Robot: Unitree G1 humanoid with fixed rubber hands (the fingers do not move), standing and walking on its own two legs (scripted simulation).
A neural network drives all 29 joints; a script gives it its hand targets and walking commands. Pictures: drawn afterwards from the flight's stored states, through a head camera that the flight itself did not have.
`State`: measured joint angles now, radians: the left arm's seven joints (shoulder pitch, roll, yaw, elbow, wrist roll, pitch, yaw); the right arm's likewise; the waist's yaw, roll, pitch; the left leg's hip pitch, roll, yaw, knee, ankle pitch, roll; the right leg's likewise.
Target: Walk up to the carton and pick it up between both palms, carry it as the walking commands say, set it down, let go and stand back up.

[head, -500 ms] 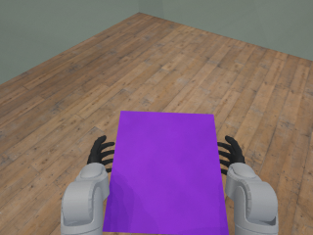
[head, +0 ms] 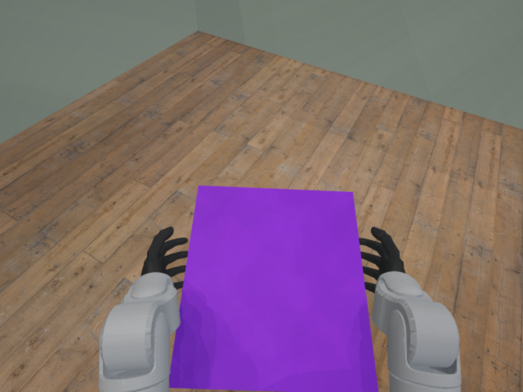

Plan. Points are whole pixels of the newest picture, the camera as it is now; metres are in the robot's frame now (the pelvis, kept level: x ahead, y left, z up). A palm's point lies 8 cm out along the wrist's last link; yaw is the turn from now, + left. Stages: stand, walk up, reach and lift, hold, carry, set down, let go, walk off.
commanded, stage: carry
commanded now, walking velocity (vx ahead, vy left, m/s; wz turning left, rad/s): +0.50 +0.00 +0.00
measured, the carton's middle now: (270, 291) +0.28 +0.00 -0.01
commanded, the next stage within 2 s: none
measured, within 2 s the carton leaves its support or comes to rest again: neither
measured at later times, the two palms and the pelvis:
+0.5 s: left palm (190, 128) +0.58 +0.15 +0.08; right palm (342, 123) +0.61 -0.16 +0.08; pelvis +0.34 -0.03 +0.00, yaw +4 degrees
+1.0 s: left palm (191, 46) +0.92 +0.19 +0.08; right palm (307, 46) +0.92 -0.12 +0.09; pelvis +0.66 +0.03 +0.00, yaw +0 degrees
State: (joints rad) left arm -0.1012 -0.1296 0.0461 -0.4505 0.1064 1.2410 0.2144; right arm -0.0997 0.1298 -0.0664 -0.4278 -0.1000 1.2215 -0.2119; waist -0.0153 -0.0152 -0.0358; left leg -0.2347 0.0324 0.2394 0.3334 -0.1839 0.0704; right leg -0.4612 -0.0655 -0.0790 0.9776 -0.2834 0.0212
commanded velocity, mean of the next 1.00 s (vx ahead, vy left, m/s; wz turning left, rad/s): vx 0.40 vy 0.00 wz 0.00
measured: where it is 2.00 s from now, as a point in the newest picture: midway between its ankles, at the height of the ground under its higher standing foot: (243, 241)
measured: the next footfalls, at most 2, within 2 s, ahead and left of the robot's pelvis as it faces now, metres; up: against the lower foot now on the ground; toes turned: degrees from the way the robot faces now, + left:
right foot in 0.26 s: +0.36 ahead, -0.11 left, +0.00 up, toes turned -8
left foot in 0.70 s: +0.62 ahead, +0.11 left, +0.00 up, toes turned +14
